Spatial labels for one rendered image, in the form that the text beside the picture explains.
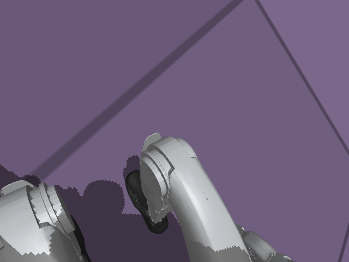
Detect left robot foot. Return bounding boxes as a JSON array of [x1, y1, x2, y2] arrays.
[[70, 215, 91, 262]]

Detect right robot hand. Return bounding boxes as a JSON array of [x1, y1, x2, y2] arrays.
[[235, 224, 278, 262]]

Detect right robot foot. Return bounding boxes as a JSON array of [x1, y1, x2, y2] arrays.
[[125, 170, 169, 234]]

